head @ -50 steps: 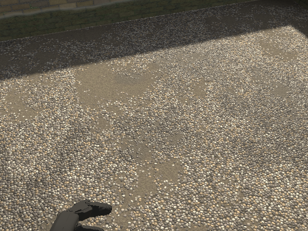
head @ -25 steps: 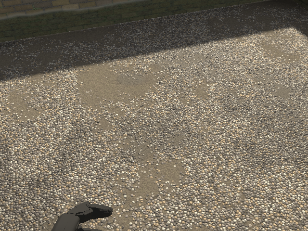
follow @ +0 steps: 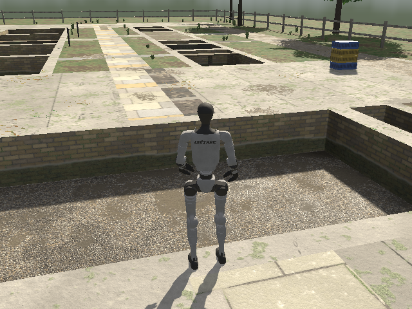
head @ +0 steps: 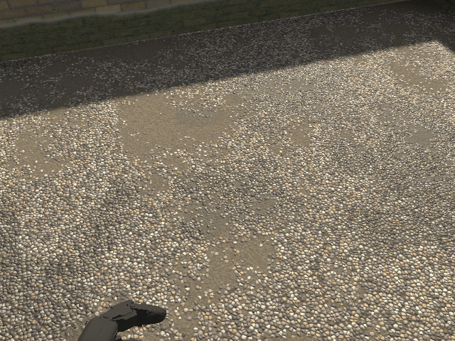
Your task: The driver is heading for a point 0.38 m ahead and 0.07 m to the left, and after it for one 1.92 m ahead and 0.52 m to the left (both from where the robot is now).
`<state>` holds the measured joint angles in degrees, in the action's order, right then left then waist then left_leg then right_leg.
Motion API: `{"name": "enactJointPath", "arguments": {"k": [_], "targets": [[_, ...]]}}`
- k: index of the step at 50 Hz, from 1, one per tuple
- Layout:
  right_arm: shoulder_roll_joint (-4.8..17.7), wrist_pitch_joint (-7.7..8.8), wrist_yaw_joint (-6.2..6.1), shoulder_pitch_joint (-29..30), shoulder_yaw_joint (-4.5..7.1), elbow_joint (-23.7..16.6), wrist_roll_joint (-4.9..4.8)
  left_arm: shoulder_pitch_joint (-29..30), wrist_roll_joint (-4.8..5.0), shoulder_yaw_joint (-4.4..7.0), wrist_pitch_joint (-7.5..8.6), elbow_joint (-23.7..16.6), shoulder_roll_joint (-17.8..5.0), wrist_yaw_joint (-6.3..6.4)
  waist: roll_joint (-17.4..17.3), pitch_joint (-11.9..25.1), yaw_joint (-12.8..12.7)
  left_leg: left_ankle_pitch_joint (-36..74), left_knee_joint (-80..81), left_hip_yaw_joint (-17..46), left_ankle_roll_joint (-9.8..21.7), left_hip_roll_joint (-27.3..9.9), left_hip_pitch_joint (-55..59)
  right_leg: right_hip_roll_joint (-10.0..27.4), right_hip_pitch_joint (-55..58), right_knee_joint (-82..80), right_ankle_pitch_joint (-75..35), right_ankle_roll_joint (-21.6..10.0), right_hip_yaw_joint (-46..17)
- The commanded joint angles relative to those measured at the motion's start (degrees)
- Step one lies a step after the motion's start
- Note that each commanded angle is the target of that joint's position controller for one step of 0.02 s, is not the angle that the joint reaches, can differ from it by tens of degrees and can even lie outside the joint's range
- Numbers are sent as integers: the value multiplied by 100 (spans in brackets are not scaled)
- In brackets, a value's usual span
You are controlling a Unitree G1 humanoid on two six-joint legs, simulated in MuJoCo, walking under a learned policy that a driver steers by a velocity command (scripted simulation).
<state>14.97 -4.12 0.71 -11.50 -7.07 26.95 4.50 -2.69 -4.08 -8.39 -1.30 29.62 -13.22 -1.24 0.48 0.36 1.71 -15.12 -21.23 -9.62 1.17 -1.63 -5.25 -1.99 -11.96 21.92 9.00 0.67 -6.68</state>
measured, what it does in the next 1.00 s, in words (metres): stands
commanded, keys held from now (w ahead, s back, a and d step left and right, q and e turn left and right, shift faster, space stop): w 1.00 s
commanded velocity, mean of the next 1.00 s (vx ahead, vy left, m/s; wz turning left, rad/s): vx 0.50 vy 0.00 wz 0.00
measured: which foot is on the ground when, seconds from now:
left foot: down 0.00-1.00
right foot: down 0.00-1.00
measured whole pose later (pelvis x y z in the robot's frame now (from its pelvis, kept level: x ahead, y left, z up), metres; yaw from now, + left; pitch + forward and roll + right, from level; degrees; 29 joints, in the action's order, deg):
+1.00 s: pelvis +0.00 +0.00 +0.00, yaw +1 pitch -1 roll +0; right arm 14.8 -4.2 1.0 -11.2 -7.4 28.0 4.7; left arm -4.0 -4.2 -8.6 -1.4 29.1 -13.2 -0.8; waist 0.6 0.7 1.6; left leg -13.9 -19.6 -7.4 1.6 -0.4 -5.0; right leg -1.1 -11.5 20.4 8.1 1.2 -6.4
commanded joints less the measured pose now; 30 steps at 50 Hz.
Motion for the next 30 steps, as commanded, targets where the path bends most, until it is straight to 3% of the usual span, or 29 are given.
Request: {"name": "enactJointPath", "arguments": {"k": [1,11,12,14,15,30], "targets": [[547,89,-6,322,185,-523,5,646,-3,157,97,-601,-436,24,-12,469,-4,614,410,883,139,-622,315,489,-96,-164,-1475,-252,-488],[550,83,-3,328,178,-497,8,616,-6,152,99,-617,-436,35,-1,450,1,573,450,943,152,-610,303,495,-113,-202,-1378,-231,-465],[437,107,-13,436,155,-483,92,657,-17,149,105,-561,-368,13,-10,460,-51,358,494,924,133,-570,234,522,-102,-259,-954,-252,-530],[466,131,-24,474,164,-502,64,655,-3,158,115,-551,-386,-12,-3,372,-36,343,515,956,134,-569,261,512,-240,-280,-774,-266,-552],[578,113,-15,356,185,-501,-28,590,8,161,116,-593,-447,5,11,376,16,549,486,991,165,-609,344,499,-244,-242,-1179,-250,-502],[530,81,6,344,165,-453,13,556,-11,143,97,-616,-427,49,-1,457,-7,683,496,1032,170,-577,325,524,-88,-263,-1347,-215,-461]]}}
Velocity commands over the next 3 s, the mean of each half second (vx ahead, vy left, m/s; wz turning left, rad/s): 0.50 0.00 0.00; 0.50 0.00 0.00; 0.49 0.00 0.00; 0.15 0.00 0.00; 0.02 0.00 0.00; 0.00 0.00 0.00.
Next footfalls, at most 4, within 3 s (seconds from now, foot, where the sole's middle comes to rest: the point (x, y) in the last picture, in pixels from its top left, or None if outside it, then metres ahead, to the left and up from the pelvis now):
none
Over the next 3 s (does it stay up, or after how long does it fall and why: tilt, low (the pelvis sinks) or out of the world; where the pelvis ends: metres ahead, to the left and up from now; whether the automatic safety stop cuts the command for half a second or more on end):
stays up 0.00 -0.01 0.01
